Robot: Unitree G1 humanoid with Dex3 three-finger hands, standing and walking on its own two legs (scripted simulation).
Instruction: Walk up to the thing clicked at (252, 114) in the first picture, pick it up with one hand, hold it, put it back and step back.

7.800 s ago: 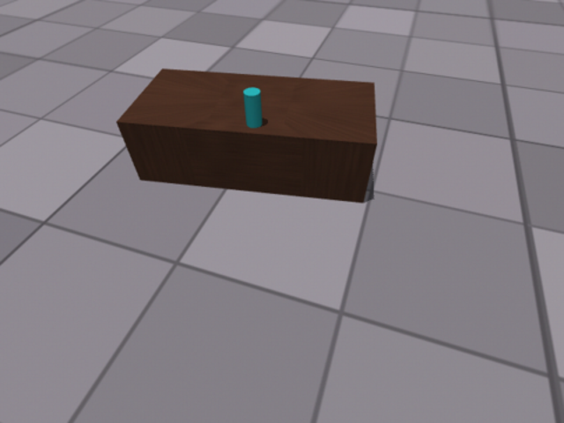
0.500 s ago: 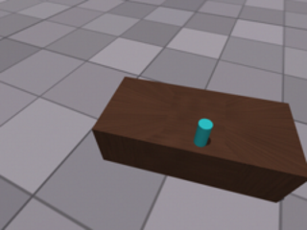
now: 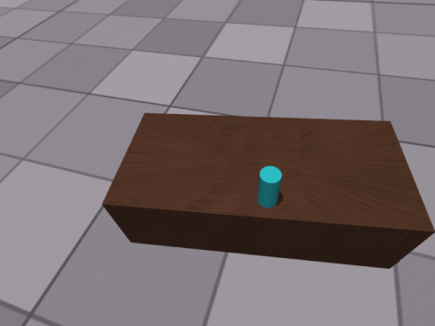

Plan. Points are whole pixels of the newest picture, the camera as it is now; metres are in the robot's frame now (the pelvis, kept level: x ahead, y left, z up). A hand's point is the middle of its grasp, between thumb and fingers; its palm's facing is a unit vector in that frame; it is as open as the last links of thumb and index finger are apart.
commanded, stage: walk up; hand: right
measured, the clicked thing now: (268, 187) +0.64 -0.14 -0.33
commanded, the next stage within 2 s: none
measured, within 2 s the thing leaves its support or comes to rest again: neither
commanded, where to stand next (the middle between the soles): +0.28 +0.13 m, yaw -6 degrees
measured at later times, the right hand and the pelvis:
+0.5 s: hand (332, 289) +0.24 -0.21 -0.14, palm faces +0.07 +0.95 -0.29, open 7.4 cm; pelvis +0.16 +0.05 -0.01, yaw -5 degrees
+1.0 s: hand (298, 293) +0.25 -0.14 -0.18, palm faces +0.00 +0.92 -0.39, open 7.4 cm; pelvis +0.22 +0.14 -0.03, yaw -4 degrees
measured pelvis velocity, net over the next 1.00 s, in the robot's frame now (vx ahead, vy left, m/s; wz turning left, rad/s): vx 0.22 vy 0.14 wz -0.06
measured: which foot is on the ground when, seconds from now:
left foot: up 0.00-0.18, down 0.20-0.56, up 0.58-0.92, down 0.94-1.00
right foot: down 0.00-0.26, up 0.28-0.54, down 0.56-0.98, up 1.00-1.00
